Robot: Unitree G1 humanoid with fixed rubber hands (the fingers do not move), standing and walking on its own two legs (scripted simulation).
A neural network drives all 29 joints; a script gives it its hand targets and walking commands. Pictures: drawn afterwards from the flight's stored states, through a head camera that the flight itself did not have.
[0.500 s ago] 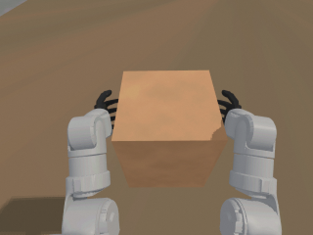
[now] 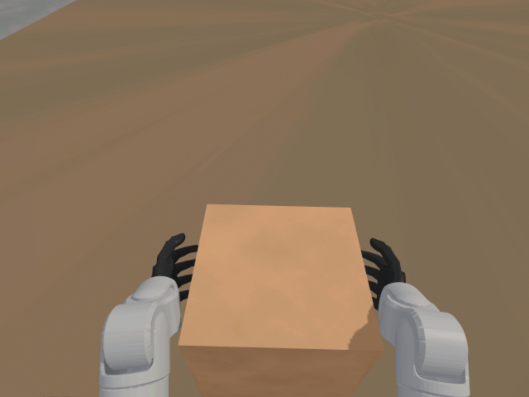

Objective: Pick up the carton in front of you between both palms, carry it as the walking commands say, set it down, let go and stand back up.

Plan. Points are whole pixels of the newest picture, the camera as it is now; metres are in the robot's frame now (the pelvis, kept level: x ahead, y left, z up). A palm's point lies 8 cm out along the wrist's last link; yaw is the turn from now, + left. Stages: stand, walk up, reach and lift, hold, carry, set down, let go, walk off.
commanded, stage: carry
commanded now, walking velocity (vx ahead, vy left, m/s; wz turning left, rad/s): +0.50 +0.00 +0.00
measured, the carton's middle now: (275, 310) +0.25 +0.00 +0.01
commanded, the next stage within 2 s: none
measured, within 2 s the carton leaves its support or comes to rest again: neither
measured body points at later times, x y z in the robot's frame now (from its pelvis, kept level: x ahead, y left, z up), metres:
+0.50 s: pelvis +0.28 -0.05 +0.00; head +0.29 -0.07 +0.45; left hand +0.53 +0.12 +0.07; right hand +0.55 -0.19 +0.06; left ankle +0.23 +0.08 -0.70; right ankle +0.36 -0.13 -0.74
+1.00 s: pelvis +0.41 -0.02 -0.01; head +0.38 -0.02 +0.44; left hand +0.66 +0.14 +0.08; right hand +0.67 -0.17 +0.08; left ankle +0.39 +0.09 -0.74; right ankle +0.36 -0.13 -0.74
